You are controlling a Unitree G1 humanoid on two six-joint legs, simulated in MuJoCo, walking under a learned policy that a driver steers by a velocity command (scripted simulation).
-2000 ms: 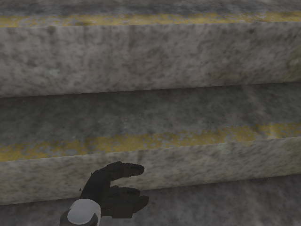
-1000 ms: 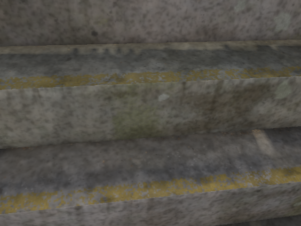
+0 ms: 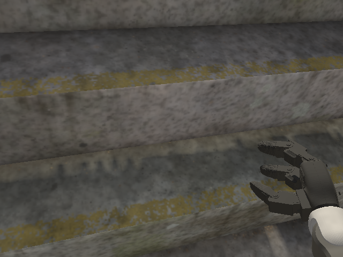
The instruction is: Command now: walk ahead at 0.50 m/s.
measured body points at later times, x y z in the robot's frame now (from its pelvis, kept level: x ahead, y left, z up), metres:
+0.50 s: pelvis +0.08 +0.07 +0.08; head +0.14 +0.11 +0.52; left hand +0.35 +0.24 +0.01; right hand -0.01 -0.18 -0.03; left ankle -0.02 +0.09 -0.68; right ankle +0.20 +0.01 -0.47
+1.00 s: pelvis +0.17 +0.20 +0.22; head +0.14 +0.22 +0.67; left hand +0.19 +0.47 +0.09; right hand +0.30 +0.02 +0.08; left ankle +0.14 +0.28 -0.47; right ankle +0.17 +0.05 -0.28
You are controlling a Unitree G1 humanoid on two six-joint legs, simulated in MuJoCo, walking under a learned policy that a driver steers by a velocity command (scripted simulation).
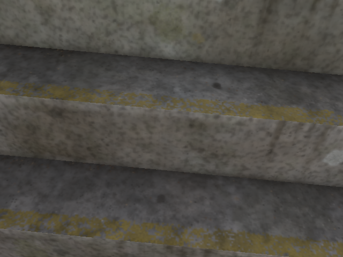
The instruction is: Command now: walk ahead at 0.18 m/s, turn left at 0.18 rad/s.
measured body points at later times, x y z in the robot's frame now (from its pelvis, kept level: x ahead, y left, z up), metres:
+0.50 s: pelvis +0.12 -0.05 +0.15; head +0.14 -0.03 +0.60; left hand +0.32 +0.16 +0.04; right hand +0.11 -0.29 +0.01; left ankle +0.02 +0.07 -0.55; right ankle +0.22 -0.15 -0.45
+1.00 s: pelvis +0.19 -0.02 +0.26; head +0.19 -0.01 +0.71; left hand +0.26 +0.20 +0.10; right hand +0.32 -0.24 +0.13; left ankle +0.23 +0.07 -0.46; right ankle +0.22 -0.16 -0.45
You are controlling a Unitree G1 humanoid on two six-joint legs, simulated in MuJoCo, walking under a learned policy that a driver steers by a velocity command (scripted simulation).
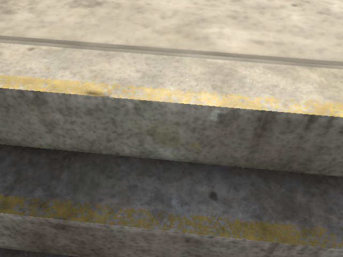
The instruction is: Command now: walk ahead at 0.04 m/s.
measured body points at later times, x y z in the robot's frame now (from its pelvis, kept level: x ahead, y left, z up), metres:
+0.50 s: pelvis +0.03 -0.02 +0.02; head +0.03 -0.03 +0.47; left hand +0.07 +0.21 -0.13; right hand +0.12 -0.23 -0.13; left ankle +0.04 +0.09 -0.71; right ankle +0.03 -0.14 -0.71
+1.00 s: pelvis +0.13 -0.01 +0.03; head +0.11 -0.01 +0.48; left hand +0.21 +0.22 -0.11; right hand +0.00 -0.18 -0.13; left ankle +0.03 +0.09 -0.71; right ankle +0.06 -0.12 -0.36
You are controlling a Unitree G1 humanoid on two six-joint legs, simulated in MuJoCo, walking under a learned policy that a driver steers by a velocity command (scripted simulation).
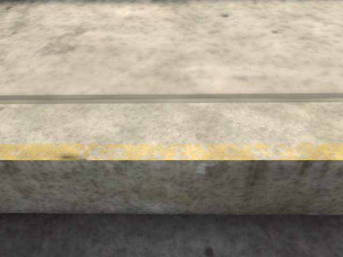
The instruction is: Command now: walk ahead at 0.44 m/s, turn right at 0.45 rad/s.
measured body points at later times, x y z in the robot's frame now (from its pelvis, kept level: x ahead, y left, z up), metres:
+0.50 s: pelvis +0.00 -0.01 +0.02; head +0.05 -0.02 +0.47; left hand -0.20 +0.20 -0.07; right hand +0.32 -0.14 -0.02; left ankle -0.11 +0.10 -0.73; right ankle -0.11 -0.14 -0.59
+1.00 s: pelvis +0.01 -0.09 +0.09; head +0.05 -0.08 +0.53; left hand +0.17 +0.11 -0.06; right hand +0.11 -0.36 +0.00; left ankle -0.08 +0.06 -0.46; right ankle +0.01 -0.16 -0.52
